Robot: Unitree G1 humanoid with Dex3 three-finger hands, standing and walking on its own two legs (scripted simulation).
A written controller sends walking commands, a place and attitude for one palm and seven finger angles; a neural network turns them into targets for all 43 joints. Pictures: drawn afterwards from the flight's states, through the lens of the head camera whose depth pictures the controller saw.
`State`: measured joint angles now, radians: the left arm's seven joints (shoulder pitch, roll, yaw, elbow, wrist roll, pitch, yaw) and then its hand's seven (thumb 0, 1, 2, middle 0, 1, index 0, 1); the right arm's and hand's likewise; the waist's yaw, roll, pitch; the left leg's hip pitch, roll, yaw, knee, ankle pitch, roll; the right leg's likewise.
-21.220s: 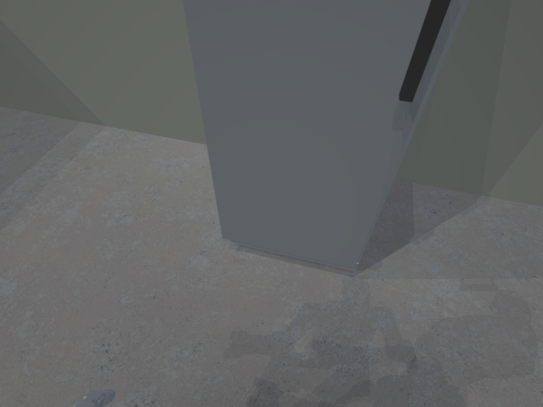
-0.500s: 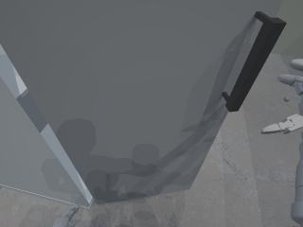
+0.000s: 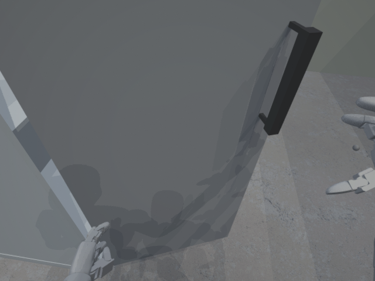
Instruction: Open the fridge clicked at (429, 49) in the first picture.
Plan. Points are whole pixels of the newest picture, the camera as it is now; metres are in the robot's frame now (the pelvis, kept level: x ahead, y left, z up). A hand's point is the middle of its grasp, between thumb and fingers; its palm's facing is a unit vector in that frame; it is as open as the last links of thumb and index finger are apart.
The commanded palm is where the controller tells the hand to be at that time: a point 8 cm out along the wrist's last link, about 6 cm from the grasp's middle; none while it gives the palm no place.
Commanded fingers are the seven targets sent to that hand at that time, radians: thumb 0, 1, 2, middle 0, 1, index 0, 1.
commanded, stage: draw the hand back to the body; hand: right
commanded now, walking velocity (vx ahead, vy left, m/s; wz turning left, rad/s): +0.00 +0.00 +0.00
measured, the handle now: (281, 83) +0.46 -0.19 +0.23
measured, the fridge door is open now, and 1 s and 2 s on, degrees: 68 68 68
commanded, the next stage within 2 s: step back with the hand held close in 1.66 s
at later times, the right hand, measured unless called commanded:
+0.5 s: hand (362, 167) +0.26 -0.27 +0.20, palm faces +0.07 +0.99 -0.08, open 14.7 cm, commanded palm +0.21 -0.31 +0.21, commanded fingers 0.00 0.48 -0.23 0.25 1.11 0.25 1.11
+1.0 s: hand (373, 186) +0.23 -0.29 +0.18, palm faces +0.47 +0.82 -0.32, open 11.6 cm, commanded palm +0.18 -0.32 +0.19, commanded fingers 0.00 -0.43 -0.67 0.22 0.58 0.22 0.58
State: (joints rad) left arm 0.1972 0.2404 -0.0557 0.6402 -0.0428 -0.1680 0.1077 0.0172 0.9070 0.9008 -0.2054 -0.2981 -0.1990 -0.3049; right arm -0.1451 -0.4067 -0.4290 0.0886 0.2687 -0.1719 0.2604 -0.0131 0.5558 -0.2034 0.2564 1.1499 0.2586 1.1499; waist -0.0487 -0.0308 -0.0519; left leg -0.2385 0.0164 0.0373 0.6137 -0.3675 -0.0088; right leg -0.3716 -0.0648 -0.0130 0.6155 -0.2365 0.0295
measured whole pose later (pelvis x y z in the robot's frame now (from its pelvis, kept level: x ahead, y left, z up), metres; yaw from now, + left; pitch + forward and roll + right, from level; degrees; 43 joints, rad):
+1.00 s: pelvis +0.02 -0.02 +0.01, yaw +1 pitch -4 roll +0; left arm 0.21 0.21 -0.05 0.68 0.01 -0.17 0.10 0.02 0.91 0.90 -0.21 -0.30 -0.20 -0.31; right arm 0.31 -0.35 -0.35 -0.31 0.08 -0.08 -0.11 -0.01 -0.08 -0.51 0.23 0.78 0.24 0.78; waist -0.07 -0.03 0.00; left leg -0.08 0.05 0.01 0.48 -0.33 -0.04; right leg -0.22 -0.03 -0.05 0.51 -0.22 0.00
